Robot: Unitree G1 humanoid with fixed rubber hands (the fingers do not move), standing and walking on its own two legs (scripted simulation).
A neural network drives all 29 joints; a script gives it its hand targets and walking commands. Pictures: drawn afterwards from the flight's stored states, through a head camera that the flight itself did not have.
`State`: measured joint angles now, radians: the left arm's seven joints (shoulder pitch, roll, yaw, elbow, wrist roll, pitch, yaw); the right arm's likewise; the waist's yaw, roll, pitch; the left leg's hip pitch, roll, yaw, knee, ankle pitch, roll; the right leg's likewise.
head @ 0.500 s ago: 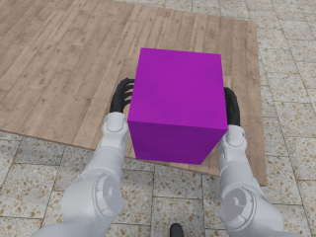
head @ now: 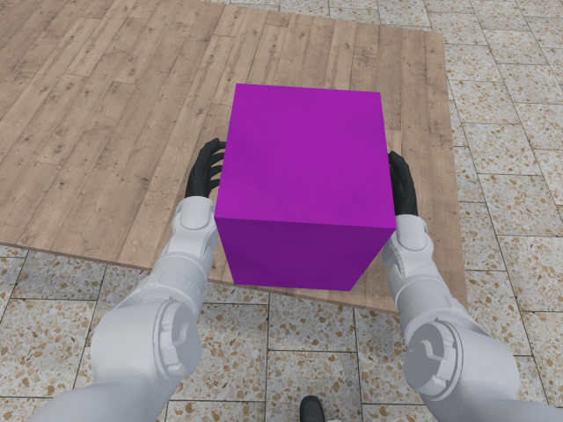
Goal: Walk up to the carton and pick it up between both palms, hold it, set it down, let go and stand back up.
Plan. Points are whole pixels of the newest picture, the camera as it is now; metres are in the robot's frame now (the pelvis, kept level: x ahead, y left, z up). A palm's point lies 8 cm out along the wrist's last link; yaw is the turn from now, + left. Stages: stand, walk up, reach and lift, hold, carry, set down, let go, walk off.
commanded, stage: set down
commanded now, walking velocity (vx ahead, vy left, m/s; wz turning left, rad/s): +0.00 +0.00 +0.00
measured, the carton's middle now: (299, 198) +0.44 -0.07 -0.01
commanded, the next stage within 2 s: none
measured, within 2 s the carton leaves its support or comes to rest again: neither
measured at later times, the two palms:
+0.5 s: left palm (178, 192) +0.46 +0.11 +0.01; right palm (412, 199) +0.40 -0.24 +0.01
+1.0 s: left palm (151, 138) +0.47 +0.11 +0.12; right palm (459, 150) +0.41 -0.26 +0.11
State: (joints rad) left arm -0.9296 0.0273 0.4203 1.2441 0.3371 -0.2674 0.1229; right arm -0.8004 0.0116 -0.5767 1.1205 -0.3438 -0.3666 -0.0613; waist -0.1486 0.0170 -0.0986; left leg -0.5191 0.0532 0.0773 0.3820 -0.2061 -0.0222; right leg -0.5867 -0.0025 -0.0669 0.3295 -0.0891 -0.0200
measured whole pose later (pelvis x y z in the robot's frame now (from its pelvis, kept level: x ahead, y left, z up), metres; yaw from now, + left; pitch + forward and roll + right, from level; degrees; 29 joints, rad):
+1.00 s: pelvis -0.05 -0.01 -0.02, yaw +0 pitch +23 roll +1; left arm -1.33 0.32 -0.17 1.51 -0.35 -0.07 0.08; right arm -1.15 -0.29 -0.09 1.24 0.27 0.00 -0.10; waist -0.15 0.00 -0.21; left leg -0.75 0.03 0.02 0.57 -0.22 -0.03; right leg -0.82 -0.01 -0.05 0.53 -0.11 -0.03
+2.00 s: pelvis -0.04 +0.00 +0.00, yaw +0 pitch +8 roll -1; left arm -0.79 0.23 -0.02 1.16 -0.19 -0.13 0.02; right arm -0.69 -0.24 -0.03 1.07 0.30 -0.17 -0.11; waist -0.10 0.02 -0.08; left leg -0.39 0.03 0.00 0.50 -0.24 -0.02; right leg -0.45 0.01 -0.04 0.41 -0.10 -0.01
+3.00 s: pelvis -0.02 +0.01 -0.01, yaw +0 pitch +2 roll -1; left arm -0.12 0.19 -0.15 0.83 -0.19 -0.44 0.03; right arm -0.13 -0.20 -0.07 0.90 0.20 -0.45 -0.03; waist -0.06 0.03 0.00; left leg -0.27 0.03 -0.03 0.58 -0.34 -0.02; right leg -0.33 0.02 -0.03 0.50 -0.20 -0.01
